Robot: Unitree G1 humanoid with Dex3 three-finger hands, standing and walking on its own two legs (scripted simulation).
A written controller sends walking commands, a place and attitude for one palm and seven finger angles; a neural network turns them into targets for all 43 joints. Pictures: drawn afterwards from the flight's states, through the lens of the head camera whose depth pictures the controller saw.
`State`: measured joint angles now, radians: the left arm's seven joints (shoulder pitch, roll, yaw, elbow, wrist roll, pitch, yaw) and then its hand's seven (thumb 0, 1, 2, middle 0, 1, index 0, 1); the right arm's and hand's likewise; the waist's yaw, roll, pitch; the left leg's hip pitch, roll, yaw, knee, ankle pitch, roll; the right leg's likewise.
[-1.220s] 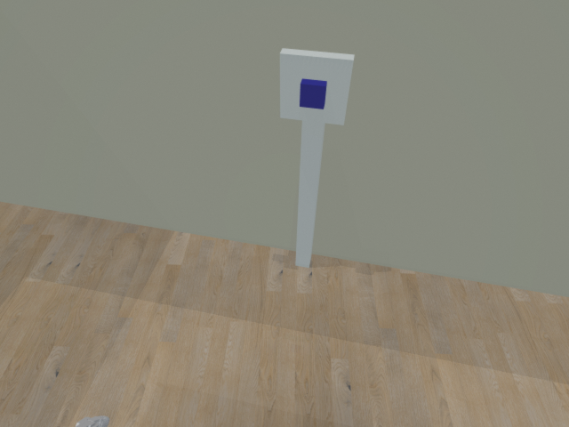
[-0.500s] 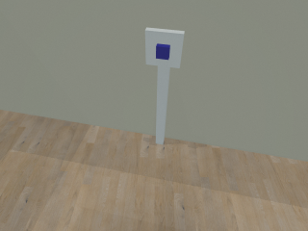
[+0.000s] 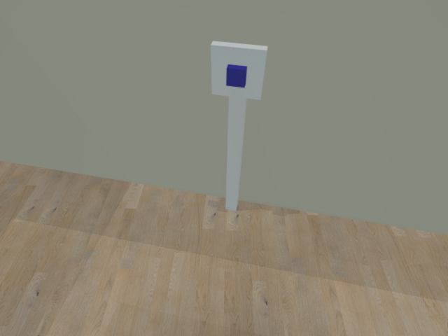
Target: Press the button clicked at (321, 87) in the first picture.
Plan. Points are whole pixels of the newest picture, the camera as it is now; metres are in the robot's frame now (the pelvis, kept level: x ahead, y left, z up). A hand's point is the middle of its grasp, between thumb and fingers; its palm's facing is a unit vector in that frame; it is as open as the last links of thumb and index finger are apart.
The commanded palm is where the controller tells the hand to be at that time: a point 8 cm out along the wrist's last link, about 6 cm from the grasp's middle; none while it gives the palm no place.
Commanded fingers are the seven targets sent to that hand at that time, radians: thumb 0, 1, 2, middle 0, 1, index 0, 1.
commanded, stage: look at it before walking up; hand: left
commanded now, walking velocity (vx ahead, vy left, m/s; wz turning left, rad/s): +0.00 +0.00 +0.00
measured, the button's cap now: (236, 75) +0.85 +0.01 +0.04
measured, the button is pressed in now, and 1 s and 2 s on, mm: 0 0 0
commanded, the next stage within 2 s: turn to face it in 0.22 s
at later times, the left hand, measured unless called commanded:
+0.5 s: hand out of the picture +0.06 +0.24 -0.16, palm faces -0.02 -0.95 -0.32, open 7.3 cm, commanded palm none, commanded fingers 0.00 0.90 0.90 -0.20 -0.30 -0.20 -0.30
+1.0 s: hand out of the picture +0.03 +0.11 -0.17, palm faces -0.02 -0.98 -0.18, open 7.3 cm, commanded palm none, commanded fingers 0.00 0.90 0.90 -0.20 -0.30 -0.20 -0.30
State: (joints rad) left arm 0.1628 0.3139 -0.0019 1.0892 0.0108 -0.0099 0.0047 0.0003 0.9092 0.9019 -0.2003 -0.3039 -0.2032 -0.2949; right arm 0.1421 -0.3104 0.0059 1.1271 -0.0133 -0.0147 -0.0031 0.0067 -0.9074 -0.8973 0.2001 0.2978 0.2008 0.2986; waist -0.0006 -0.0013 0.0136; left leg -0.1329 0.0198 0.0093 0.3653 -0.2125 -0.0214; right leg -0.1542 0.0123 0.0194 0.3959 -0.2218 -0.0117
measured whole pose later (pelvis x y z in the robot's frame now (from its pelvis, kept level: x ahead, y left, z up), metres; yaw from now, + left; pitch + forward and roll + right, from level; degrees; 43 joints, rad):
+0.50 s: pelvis +0.00 +0.00 +0.00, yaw -1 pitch -1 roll +0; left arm 0.17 0.32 0.00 1.09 0.01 0.00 0.00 0.00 0.91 0.90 -0.20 -0.30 -0.20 -0.29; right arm 0.13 -0.31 0.00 1.12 -0.01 -0.02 -0.01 0.01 -0.91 -0.90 0.20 0.30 0.20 0.30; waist 0.01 0.00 0.02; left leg -0.13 0.03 0.03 0.37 -0.22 -0.02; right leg -0.15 0.02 0.04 0.39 -0.22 -0.01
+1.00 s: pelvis +0.08 -0.05 -0.01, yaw -6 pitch +0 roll +0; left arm 0.44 0.12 0.03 1.10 0.02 -0.06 0.02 0.00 0.91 0.90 -0.20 -0.30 -0.20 -0.29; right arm 0.28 -0.19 -0.05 1.12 -0.03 0.00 0.01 0.01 -0.91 -0.90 0.20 0.30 0.20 0.30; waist 0.01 0.02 0.01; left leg -0.50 0.10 0.08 1.10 -0.32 -0.02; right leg -0.12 0.06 -0.08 0.42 -0.31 -0.08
